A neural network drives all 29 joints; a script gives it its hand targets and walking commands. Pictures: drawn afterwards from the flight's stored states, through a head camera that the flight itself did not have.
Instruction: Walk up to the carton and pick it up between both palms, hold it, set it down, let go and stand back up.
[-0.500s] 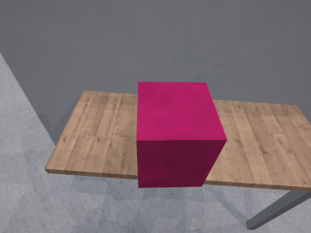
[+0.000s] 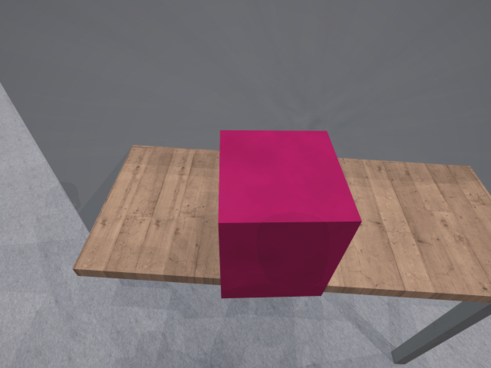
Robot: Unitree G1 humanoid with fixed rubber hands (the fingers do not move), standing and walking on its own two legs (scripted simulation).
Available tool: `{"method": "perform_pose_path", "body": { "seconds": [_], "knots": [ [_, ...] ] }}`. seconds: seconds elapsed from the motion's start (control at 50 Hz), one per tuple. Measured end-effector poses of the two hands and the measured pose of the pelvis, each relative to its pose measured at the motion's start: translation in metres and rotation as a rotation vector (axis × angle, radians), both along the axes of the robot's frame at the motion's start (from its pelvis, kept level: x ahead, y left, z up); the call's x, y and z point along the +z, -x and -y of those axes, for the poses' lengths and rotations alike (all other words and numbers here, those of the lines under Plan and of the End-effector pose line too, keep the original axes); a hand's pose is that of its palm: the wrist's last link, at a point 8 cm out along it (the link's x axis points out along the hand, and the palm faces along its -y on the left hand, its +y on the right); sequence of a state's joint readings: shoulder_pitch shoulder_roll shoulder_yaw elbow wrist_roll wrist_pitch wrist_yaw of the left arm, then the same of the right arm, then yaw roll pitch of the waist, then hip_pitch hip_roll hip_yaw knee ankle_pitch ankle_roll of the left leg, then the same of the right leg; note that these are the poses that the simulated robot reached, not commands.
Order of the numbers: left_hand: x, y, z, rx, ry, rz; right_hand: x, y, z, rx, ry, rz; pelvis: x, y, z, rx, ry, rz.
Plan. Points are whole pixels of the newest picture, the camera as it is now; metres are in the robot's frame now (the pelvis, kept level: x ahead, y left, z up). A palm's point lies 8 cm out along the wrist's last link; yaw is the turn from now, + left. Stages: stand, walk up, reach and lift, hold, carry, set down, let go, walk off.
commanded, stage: reach and lift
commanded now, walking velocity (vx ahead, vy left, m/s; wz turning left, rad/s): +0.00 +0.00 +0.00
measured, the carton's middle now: (272, 216) +0.41 -0.05 +0.02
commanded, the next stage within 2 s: none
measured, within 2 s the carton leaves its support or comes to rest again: neither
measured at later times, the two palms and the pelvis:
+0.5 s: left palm out of the picture +0.12 +0.20 -0.12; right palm out of the picture +0.16 -0.19 -0.14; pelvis -0.03 -0.03 +0.00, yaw +6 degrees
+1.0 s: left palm out of the picture +0.08 +0.17 -0.10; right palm out of the picture +0.11 -0.23 -0.11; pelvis -0.08 -0.06 +0.00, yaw +6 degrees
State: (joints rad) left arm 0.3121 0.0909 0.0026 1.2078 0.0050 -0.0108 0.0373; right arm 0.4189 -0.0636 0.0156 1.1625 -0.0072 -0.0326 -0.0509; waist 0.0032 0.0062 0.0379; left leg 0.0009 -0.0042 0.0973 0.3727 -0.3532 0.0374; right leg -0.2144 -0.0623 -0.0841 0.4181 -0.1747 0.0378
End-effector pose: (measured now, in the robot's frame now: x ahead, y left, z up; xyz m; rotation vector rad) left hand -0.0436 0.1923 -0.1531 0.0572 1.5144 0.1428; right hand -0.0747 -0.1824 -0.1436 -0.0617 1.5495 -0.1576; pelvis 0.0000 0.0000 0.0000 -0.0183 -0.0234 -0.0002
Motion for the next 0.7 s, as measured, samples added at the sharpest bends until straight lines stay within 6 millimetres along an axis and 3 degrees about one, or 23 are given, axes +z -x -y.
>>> {"method": "perform_pose_path", "body": {
  "seconds": [0.04, 0.08, 0.12, 0.18, 0.22, 0.24, 0.28, 0.32, 0.36, 0.44, 0.52, 0.62, 0.7],
  "knots": [
    [-0.001, -0.003, -0.001, 0.005, 0.006, -0.010, -0.002, -0.004, 0.001, 0.003, -0.005, -0.014, -0.001, 0.003, 0.000, 0.006, 0.000, -0.024],
    [-0.008, -0.033, -0.016, 0.024, -0.013, -0.011, -0.010, -0.037, 0.014, -0.003, 0.006, -0.026, -0.006, 0.016, 0.003, 0.031, 0.002, -0.074],
    [-0.009, -0.092, -0.038, 0.014, -0.049, 0.066, -0.013, -0.085, 0.057, 0.027, 0.103, -0.025, -0.015, 0.031, 0.003, 0.053, 0.008, -0.136],
    [0.001, -0.192, -0.058, -0.003, -0.100, 0.211, -0.007, -0.190, 0.098, 0.046, 0.205, 0.128, -0.032, 0.046, 0.006, 0.050, 0.002, -0.253],
    [0.012, -0.233, -0.055, -0.005, -0.105, 0.250, 0.004, -0.247, 0.097, 0.040, 0.186, 0.227, -0.038, 0.049, 0.008, 0.034, 0.000, -0.316],
    [0.017, -0.244, -0.050, -0.007, -0.097, 0.252, 0.008, -0.266, 0.089, 0.042, 0.155, 0.259, -0.037, 0.049, 0.010, 0.026, -0.002, -0.338],
    [0.024, -0.248, -0.035, -0.011, -0.068, 0.237, 0.013, -0.287, 0.066, 0.059, 0.074, 0.283, -0.030, 0.044, 0.012, 0.019, -0.006, -0.360],
    [0.028, -0.236, -0.020, -0.011, -0.039, 0.216, 0.013, -0.288, 0.040, 0.087, -0.006, 0.274, -0.018, 0.037, 0.015, 0.020, -0.012, -0.351],
    [0.031, -0.217, -0.009, 0.001, -0.020, 0.194, 0.010, -0.274, 0.018, 0.119, -0.068, 0.242, -0.007, 0.030, 0.018, 0.032, -0.016, -0.326],
    [0.032, -0.177, -0.005, 0.054, -0.031, 0.188, 0.003, -0.240, 0.000, 0.154, -0.115, 0.216, 0.005, 0.023, 0.025, 0.070, -0.019, -0.278],
    [0.031, -0.166, -0.012, 0.077, -0.058, 0.257, 0.005, -0.241, 0.008, 0.143, -0.075, 0.313, 0.002, 0.033, 0.032, 0.100, -0.016, -0.279],
    [0.040, -0.183, -0.013, 0.039, -0.067, 0.355, 0.020, -0.263, 0.028, 0.126, -0.018, 0.423, -0.004, 0.052, 0.041, 0.110, -0.016, -0.304],
    [0.056, -0.191, -0.005, 0.018, -0.063, 0.414, 0.030, -0.255, 0.038, 0.111, -0.016, 0.424, -0.004, 0.058, 0.047, 0.104, -0.018, -0.290]
  ]
}}
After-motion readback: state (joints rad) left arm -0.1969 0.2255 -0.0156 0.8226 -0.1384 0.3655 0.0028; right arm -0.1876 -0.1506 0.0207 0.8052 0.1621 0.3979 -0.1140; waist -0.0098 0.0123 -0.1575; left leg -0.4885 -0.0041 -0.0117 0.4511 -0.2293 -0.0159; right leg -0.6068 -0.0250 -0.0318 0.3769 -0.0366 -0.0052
